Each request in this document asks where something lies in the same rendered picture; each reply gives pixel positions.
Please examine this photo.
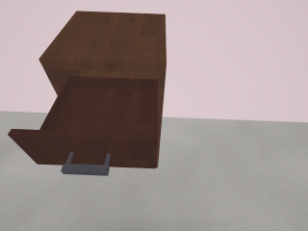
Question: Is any handle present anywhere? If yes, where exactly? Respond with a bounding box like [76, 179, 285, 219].
[61, 152, 111, 176]

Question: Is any cabinet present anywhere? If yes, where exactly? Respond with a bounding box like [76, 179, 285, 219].
[39, 11, 167, 168]

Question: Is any drawer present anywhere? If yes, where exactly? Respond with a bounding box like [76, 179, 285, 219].
[8, 76, 159, 168]

